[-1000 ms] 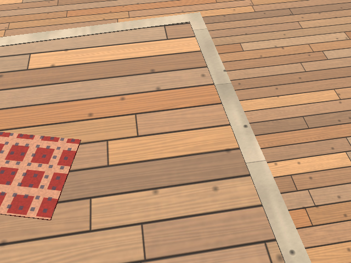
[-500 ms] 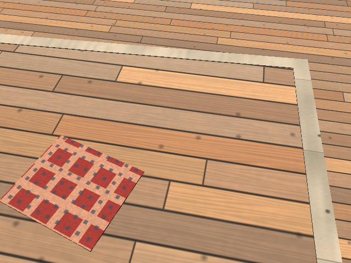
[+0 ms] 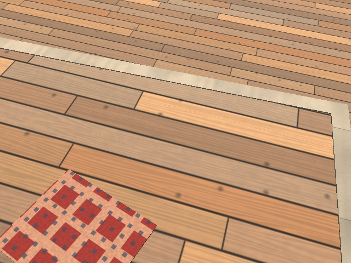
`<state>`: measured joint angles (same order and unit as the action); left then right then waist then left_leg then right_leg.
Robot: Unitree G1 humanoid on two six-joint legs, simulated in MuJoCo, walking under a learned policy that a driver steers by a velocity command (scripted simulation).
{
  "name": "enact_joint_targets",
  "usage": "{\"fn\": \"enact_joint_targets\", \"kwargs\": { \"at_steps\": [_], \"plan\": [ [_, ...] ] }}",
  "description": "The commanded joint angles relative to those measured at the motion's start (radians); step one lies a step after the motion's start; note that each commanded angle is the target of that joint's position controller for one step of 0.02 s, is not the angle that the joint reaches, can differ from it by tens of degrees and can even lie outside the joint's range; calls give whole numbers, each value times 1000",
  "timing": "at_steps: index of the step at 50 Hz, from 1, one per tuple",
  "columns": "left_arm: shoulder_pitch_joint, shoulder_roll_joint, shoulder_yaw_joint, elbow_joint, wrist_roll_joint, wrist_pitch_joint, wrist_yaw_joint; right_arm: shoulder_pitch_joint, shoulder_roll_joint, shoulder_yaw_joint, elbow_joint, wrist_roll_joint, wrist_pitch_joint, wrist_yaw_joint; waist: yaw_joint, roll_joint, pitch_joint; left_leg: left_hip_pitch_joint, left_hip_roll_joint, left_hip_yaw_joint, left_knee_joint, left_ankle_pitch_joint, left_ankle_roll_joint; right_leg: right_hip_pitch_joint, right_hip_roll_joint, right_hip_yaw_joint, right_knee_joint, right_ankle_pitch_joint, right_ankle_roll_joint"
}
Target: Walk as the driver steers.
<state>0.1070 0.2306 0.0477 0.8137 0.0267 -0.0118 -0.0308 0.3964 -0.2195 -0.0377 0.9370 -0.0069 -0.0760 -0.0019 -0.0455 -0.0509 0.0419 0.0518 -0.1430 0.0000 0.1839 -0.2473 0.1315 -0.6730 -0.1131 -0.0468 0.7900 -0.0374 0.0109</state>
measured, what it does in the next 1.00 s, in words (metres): walks ahead: right foot, then left foot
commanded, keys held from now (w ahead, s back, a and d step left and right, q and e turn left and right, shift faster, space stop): w+e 0.50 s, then w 0.10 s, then no key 0.04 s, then q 0.36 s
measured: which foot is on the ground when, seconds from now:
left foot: down 0.00-0.18, up 0.20-0.66, down 0.68-1.00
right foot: up 0.00-0.16, down 0.18-0.70, up 0.72-1.00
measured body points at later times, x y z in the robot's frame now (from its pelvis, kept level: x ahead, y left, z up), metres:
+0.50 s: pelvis +0.28 -0.05 +0.00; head +0.31 -0.07 +0.45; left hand +0.34 +0.23 -0.12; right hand +0.41 -0.32 -0.10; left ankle +0.47 +0.10 -0.68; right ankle +0.22 -0.09 -0.74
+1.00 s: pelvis +0.48 -0.04 +0.00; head +0.52 -0.03 +0.45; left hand +0.67 +0.17 -0.13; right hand +0.45 -0.31 -0.12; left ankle +0.55 +0.02 -0.74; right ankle +0.49 -0.19 -0.69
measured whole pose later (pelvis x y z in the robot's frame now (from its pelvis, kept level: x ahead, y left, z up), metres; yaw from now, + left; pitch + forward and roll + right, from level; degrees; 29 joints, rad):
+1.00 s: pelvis +0.48 -0.04 +0.00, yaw -13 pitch +1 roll -1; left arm 0.14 0.25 0.03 0.78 0.03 0.02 0.01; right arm 0.32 -0.25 -0.04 0.85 -0.01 -0.02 0.01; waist -0.03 -0.03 0.06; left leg -0.29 -0.09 -0.07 0.38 -0.11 0.07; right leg -0.52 0.00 0.05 0.90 -0.36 0.03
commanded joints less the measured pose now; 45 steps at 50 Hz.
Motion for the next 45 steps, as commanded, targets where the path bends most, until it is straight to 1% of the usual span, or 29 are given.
{"fn": "enact_joint_targets", "kwargs": {
  "at_steps": [1,3,5,7,8,9,10,11,12,13,14,15,17,19,24,29,31,32,33,34,35,36,37,38,39,40,41,43,45],
  "plan": [
    [-149,47,-2,-103,-6,-17,-4,91,-112,-15,-8,-12,-12,-10,-36,103,46,61,303,-57,-19,639,24,-56,40,-40,-89,23,-35],
    [-158,47,-5,-112,-7,-22,-11,93,-114,-11,4,-20,-14,-17,-29,104,54,101,322,-18,4,750,15,-17,76,-55,-155,-12,-71],
    [-94,59,1,-97,-7,-25,-6,68,-136,-11,8,-22,-18,-27,16,123,13,109,332,28,105,1060,-9,126,145,-91,-189,-85,-117],
    [116,100,20,-32,-4,-31,5,51,-166,-19,7,-27,-14,-37,105,156,-89,111,339,48,355,1235,-26,323,202,-92,-217,-151,-166],
    [268,123,34,15,4,-38,10,12,-185,-24,-6,-17,-11,-35,188,145,-151,10,322,78,562,1117,-34,522,191,-59,-301,-100,-199],
    [421,201,61,46,21,-37,20,-26,-166,-16,-50,-6,-18,-31,251,53,-245,-206,255,123,898,718,-45,756,0,185,-327,-152,-277],
    [371,271,79,39,8,-26,17,47,-91,-11,-88,9,-26,-12,130,-191,-296,-634,21,72,1268,-231,-100,989,-257,770,-430,-52,-454],
    [284,246,81,28,-32,-22,6,2,-141,-14,-102,-22,-30,-5,124,-16,-248,-745,97,-80,1312,-177,-78,924,-239,770,-488,-120,-473],
    [217,198,69,12,-27,-24,6,-84,-146,-14,-132,-21,-39,0,113,22,-134,-775,148,-89,1270,-112,-78,798,-210,638,-511,-146,-437],
    [190,139,54,19,-20,-25,7,-101,-143,-15,-142,-17,-44,3,70,96,-38,-738,184,-75,1178,-80,-81,645,-165,541,-551,-80,-386],
    [177,117,46,23,-17,-33,13,-116,-132,-14,-154,-26,-31,4,39,107,-9,-690,210,-77,1108,-74,-94,554,-112,468,-561,-6,-347],
    [169,104,39,25,-18,-41,20,-99,-115,-7,-154,-37,-12,8,17,91,-8,-644,219,-64,1063,-69,-113,496,-68,402,-574,54,-326],
    [198,140,45,34,-27,-57,24,-94,-96,-1,-168,-45,17,11,6,60,-21,-618,226,-39,977,-56,-141,447,-27,336,-585,145,-316],
    [223,170,52,34,-30,-60,23,-151,-93,3,-196,-46,27,14,14,34,-16,-630,232,-13,865,10,-169,422,8,303,-603,162,-306],
    [327,178,59,36,-33,-48,23,-358,-89,13,-269,-33,32,19,104,-10,-17,-683,212,0,588,207,-195,528,42,314,-567,186,-238],
    [383,175,54,35,-14,-46,36,-462,-96,22,-308,-26,14,25,148,-22,-22,-666,178,6,424,216,-161,671,-3,349,-499,279,-221],
    [352,183,53,29,-10,-50,43,-401,-115,15,-295,-28,3,22,109,-32,-21,-550,158,-2,348,173,-125,672,-20,355,-446,371,-188],
    [336,190,53,29,-11,-52,45,-323,-134,7,-268,-31,-6,15,77,-33,-46,-451,128,6,314,151,-105,674,-5,343,-367,514,-164],
    [319,191,51,32,-19,-57,44,-201,-146,0,-227,-36,-20,6,16,-9,-101,-314,116,25,231,236,-79,680,37,296,-230,600,-136],
    [319,163,40,20,-29,-66,41,-79,-183,-9,-203,-48,-37,-5,-29,18,-199,-97,228,-64,248,385,-41,578,80,266,-53,436,-108],
    [459,70,18,9,-65,-66,44,22,-282,-34,-196,-61,-33,-10,-5,232,-372,216,534,-402,329,796,109,337,200,165,286,-124,-59],
    [500,132,30,35,-45,-55,51,41,-268,-45,-169,-18,-9,1,-1,274,-420,207,596,-607,268,969,211,228,271,132,456,-543,-44],
    [428,147,32,36,-13,-45,52,-39,-197,-29,-182,6,-4,9,30,137,-280,88,539,-507,245,913,197,175,212,174,500,-490,-41],
    [341,130,23,21,3,-43,46,-116,-128,-10,-188,9,-4,11,38,91,-181,-9,479,-394,220,883,164,147,171,154,453,-441,-34],
    [288,122,20,5,6,-36,40,-147,-98,1,-185,8,-3,10,49,101,-121,-82,421,-317,185,882,129,145,133,131,393,-412,-28],
    [269,118,18,-7,14,-24,34,-156,-100,2,-173,13,-1,7,68,131,-93,-148,374,-271,157,864,107,174,113,117,335,-389,-16],
    [275,110,15,-5,16,-12,32,-157,-119,-4,-167,8,1,7,81,148,-98,-191,345,-243,152,893,96,222,117,97,310,-367,-7],
    [281,100,9,-11,6,2,33,-142,-165,-21,-159,2,4,10,96,151,-134,-218,325,-218,154,942,108,253,130,79,274,-347,11],
    [248,98,5,-24,2,12,40,-129,-186,-32,-156,-1,15,9,93,148,-145,-237,318,-223,148,873,117,245,128,72,215,-337,23]
  ]
}}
